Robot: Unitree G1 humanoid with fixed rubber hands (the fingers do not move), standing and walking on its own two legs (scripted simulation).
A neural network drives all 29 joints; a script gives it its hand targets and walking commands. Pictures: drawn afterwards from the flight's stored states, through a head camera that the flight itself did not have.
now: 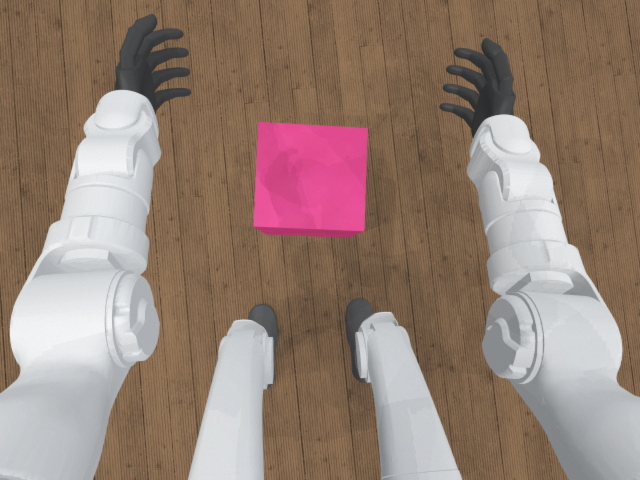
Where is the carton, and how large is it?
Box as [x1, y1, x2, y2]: [253, 122, 367, 237]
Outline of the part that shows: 258,122 253,226 268,234 348,237 363,231 367,128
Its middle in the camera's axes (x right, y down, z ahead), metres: -0.03 -0.11 +0.85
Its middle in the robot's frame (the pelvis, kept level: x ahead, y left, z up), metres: +0.50 -0.01 -0.52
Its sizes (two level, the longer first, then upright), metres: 0.210 0.200 0.250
